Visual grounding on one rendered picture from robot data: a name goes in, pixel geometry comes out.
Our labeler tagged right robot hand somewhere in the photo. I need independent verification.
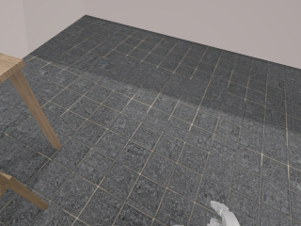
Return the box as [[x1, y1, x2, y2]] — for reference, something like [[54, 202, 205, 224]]
[[207, 201, 240, 226]]

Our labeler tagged table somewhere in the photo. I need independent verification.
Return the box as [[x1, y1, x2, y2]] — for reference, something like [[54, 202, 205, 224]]
[[0, 53, 62, 150]]

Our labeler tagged chair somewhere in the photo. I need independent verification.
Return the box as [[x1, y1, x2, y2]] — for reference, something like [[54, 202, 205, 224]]
[[0, 172, 49, 210]]

